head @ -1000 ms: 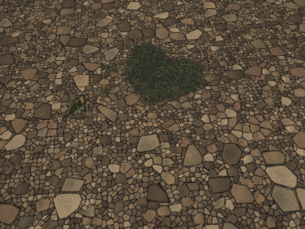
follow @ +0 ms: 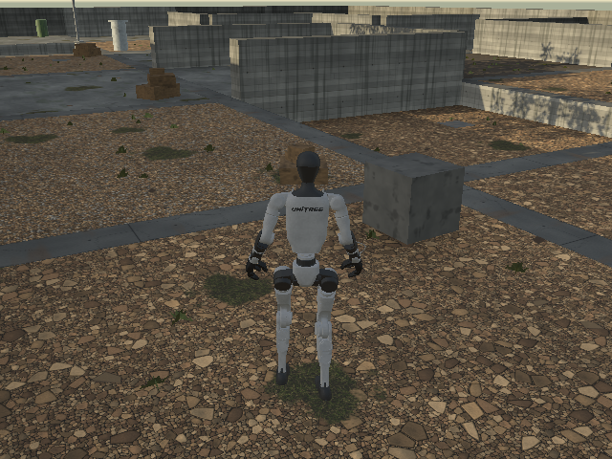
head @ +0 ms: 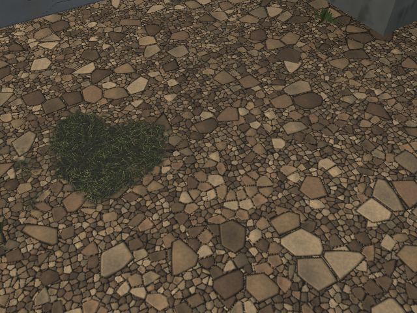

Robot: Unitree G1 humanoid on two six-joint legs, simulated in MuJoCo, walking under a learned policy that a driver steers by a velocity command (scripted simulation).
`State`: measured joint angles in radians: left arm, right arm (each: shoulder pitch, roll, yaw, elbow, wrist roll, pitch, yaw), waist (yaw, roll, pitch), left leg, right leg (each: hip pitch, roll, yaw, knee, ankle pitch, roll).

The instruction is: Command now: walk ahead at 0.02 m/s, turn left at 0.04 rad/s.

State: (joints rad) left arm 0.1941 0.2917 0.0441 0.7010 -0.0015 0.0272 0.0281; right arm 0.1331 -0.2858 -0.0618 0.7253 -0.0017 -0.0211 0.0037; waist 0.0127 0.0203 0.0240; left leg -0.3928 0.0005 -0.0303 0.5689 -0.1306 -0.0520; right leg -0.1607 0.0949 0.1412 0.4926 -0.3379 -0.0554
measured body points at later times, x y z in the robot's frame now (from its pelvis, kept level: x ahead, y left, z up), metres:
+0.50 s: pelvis +0.01 -0.02 +0.01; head +0.04 -0.04 +0.45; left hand +0.04 +0.28 -0.09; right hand +0.23 -0.28 -0.10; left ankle -0.03 +0.12 -0.65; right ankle +0.01 -0.12 -0.74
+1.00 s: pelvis +0.02 +0.05 +0.01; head +0.03 +0.08 +0.46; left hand -0.01 +0.36 -0.11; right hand +0.25 -0.14 -0.08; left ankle -0.04 +0.12 -0.74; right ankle +0.09 -0.09 -0.66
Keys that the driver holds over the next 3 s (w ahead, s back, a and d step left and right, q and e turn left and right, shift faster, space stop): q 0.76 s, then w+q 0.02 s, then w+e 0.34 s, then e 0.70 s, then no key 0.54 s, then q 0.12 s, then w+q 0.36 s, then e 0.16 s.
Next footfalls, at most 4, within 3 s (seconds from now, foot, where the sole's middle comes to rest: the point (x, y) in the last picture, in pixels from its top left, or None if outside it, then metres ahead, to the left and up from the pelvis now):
0.02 left None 0.10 0.13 -0.77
0.34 right None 0.05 -0.11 -0.77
0.84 left None -0.01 0.14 -0.77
1.34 right None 0.34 0.03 -0.77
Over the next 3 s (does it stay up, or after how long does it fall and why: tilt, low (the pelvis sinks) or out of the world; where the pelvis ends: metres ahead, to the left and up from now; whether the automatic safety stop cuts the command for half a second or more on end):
stays up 0.37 0.21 0.01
